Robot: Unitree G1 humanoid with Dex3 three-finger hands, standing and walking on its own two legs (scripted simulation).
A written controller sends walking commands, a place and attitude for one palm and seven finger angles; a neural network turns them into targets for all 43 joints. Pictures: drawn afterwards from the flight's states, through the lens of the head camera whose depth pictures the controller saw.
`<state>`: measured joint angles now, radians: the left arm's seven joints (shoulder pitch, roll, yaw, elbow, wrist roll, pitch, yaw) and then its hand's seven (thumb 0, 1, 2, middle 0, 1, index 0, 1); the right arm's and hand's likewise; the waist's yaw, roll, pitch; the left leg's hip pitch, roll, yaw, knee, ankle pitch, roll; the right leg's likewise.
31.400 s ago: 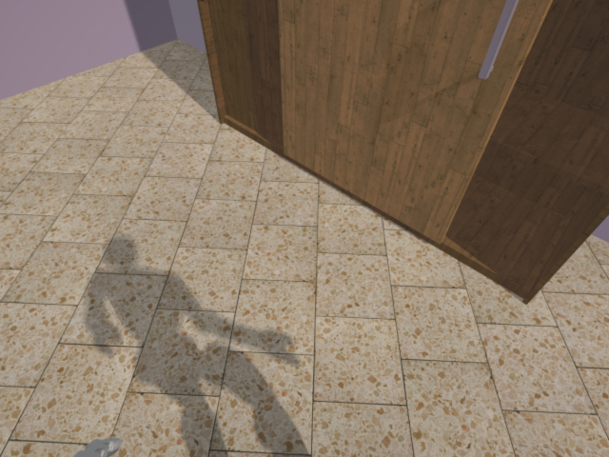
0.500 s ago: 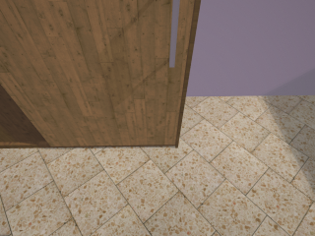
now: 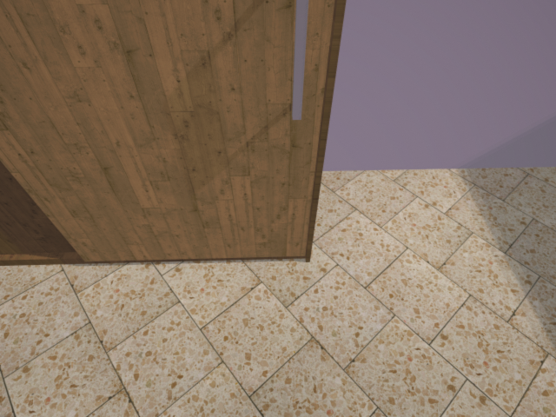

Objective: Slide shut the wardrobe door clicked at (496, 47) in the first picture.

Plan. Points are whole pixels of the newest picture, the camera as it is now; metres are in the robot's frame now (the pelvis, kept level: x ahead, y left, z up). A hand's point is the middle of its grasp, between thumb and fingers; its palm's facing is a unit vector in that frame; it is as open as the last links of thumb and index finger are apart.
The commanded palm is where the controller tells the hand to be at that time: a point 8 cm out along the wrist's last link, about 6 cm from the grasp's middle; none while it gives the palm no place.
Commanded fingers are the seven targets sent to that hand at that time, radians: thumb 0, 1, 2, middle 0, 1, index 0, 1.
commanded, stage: look to check the result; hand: left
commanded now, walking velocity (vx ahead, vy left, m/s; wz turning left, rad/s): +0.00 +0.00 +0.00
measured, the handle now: (299, 45) +0.79 -0.01 +0.15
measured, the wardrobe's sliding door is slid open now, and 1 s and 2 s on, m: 0.00 0.00 0.00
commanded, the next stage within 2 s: stand and wait in 0.90 s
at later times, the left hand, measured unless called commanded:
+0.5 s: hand out of the picture +0.09 +0.24 -0.16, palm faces -0.04 -0.94 -0.33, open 7.4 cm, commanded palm none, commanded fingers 0.00 0.90 0.90 -0.20 -0.30 -0.20 -0.30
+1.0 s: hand out of the picture +0.09 +0.25 -0.16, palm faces -0.04 -0.94 -0.33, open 7.4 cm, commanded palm none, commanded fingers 0.00 0.90 0.90 -0.20 -0.30 -0.20 -0.30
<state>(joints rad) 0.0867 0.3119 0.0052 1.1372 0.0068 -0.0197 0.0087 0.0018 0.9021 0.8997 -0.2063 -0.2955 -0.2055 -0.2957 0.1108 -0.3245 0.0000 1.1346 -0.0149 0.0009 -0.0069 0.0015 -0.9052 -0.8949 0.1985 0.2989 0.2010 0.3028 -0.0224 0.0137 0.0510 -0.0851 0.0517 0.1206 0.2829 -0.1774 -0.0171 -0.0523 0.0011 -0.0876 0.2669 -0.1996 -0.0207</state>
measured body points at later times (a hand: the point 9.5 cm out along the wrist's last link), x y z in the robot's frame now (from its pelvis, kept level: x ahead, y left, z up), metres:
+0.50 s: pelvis +0.00 +0.00 +0.00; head +0.02 +0.00 +0.45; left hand +0.09 +0.29 -0.13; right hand +0.07 -0.29 -0.14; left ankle -0.02 +0.12 -0.75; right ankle -0.03 -0.10 -0.75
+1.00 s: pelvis +0.00 +0.01 +0.00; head +0.02 +0.01 +0.45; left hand +0.09 +0.30 -0.13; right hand +0.07 -0.29 -0.14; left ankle -0.02 +0.12 -0.75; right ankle -0.03 -0.10 -0.75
